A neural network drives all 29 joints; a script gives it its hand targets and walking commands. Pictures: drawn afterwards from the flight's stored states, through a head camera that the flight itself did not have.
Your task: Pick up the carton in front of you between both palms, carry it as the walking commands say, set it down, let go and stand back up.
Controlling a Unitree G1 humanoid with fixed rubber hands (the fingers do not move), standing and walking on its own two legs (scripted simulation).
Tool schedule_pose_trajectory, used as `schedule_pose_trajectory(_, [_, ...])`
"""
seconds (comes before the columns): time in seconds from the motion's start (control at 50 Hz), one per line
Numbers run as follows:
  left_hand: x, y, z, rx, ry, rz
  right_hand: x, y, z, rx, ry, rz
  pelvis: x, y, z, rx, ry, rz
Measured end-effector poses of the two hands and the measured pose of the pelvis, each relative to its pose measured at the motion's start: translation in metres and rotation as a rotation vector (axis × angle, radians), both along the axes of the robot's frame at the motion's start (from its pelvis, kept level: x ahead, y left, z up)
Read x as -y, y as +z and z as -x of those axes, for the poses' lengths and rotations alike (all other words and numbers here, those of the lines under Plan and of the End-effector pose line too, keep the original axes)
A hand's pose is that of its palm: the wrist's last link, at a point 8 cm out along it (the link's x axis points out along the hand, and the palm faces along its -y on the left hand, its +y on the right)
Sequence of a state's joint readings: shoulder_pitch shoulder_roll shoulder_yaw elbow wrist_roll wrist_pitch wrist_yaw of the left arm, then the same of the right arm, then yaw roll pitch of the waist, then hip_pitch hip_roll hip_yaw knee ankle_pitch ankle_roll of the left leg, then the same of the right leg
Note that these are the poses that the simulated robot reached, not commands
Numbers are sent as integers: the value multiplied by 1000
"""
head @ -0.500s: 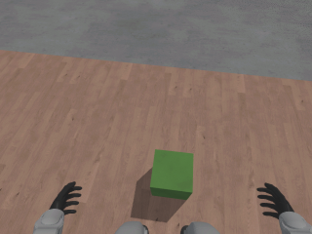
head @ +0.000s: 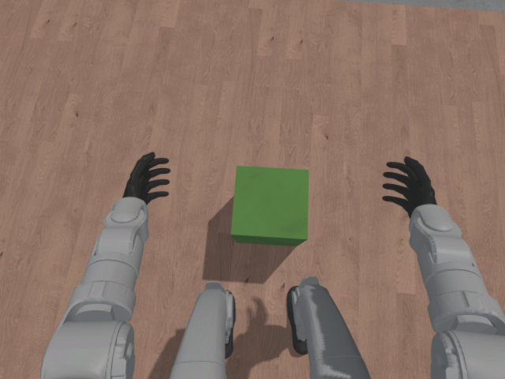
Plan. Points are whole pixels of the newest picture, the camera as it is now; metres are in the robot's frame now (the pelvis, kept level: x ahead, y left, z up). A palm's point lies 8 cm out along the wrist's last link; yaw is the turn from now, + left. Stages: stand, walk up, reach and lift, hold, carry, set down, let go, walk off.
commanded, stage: reach and lift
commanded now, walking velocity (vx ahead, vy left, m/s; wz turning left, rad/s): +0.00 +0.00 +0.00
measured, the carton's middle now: (269, 209) +0.44 -0.03 -0.56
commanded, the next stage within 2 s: none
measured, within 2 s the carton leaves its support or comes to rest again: neither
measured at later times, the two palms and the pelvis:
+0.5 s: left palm (183, 163) +0.48 +0.16 -0.20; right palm (367, 173) +0.44 -0.22 -0.20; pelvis -0.02 +0.00 -0.07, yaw +0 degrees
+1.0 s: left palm (202, 196) +0.46 +0.16 -0.43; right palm (339, 204) +0.43 -0.22 -0.43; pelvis -0.06 +0.01 -0.27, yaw +0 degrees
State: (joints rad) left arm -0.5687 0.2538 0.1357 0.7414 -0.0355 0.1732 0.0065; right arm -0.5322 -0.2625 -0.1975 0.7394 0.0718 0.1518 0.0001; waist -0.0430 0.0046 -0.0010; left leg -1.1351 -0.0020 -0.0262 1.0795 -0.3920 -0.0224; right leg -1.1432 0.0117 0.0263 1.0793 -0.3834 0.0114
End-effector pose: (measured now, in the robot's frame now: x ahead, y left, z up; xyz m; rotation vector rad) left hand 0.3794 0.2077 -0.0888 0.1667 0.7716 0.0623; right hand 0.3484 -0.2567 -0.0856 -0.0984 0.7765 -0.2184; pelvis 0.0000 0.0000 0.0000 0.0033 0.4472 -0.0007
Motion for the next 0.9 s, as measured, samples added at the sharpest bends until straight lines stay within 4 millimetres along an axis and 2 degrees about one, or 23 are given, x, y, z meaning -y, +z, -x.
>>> schedule_pose_trajectory(0.14, [25, -18, -50, 61, -7, 43, -15, -19, -46, 78, -15, -42, -1, -24, 30, -106, 2, -1])
schedule_pose_trajectory(0.24, [42, -28, -84, 103, -11, 72, -27, -32, -77, 126, -23, -62, -1, -39, 39, -181, 2, 0])
schedule_pose_trajectory(0.32, [49, -41, -99, 118, -15, 80, -32, -45, -90, 142, -26, -64, -2, -44, 38, -243, 2, 0])
schedule_pose_trajectory(0.4, [51, -64, -103, 110, -12, 82, -34, -67, -93, 135, -31, -64, -1, -51, 31, -306, 2, 1])
schedule_pose_trajectory(0.48, [50, -99, -101, 91, -4, 77, -34, -100, -92, 115, -37, -63, -1, -68, 22, -369, 2, 2])
schedule_pose_trajectory(0.54, [47, -133, -97, 75, 4, 73, -33, -132, -89, 95, -40, -61, -1, -88, 17, -413, 2, 3])
schedule_pose_trajectory(0.64, [44, -197, -88, 61, 9, 71, -31, -194, -82, 73, -43, -55, -3, -131, 16, -462, 3, 6])
schedule_pose_trajectory(0.74, [44, -254, -82, 70, 0, 74, -29, -249, -77, 75, -40, -52, -4, -177, 24, -460, 2, 9])
schedule_pose_trajectory(0.9, [46, -309, -83, 90, 0, 73, -29, -306, -76, 92, -42, -61, -6, -240, 47, -381, 0, 10])
